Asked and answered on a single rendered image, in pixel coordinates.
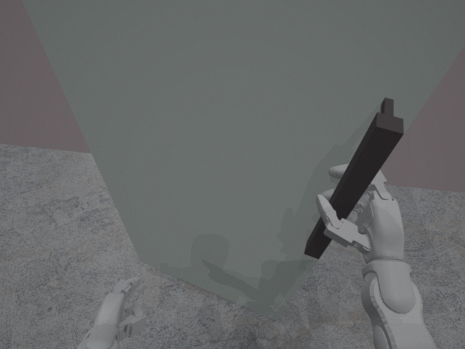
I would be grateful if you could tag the fridge door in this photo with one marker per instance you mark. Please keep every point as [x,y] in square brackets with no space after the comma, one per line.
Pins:
[214,123]

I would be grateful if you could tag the robot right forearm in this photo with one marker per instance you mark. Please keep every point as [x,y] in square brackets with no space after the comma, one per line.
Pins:
[394,306]

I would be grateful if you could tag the handle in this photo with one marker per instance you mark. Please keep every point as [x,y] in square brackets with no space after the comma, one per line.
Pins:
[379,141]

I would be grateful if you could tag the robot left forearm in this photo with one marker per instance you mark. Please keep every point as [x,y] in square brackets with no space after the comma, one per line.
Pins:
[103,336]

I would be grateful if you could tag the robot right hand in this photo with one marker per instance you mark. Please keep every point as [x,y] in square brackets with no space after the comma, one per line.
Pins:
[378,215]

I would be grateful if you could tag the robot left hand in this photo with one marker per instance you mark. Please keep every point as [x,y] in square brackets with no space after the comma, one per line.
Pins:
[115,312]

